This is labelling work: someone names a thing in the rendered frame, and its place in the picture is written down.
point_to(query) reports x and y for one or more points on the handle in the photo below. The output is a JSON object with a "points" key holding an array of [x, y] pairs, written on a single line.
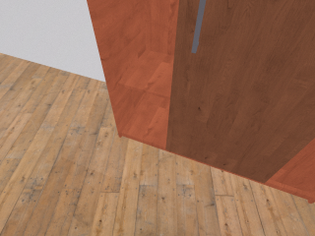
{"points": [[198, 26]]}

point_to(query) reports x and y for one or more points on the wardrobe door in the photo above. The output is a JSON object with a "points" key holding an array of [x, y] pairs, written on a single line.
{"points": [[299, 172], [245, 101]]}

